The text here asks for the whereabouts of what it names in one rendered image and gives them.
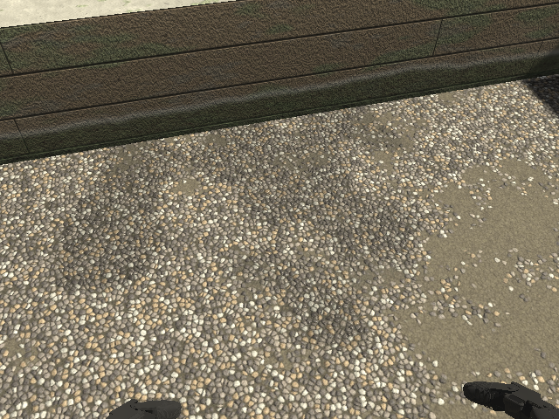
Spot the right robot hand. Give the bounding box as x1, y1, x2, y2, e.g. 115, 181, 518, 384
463, 381, 559, 419

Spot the left robot hand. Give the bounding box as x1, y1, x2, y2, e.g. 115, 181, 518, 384
106, 399, 182, 419

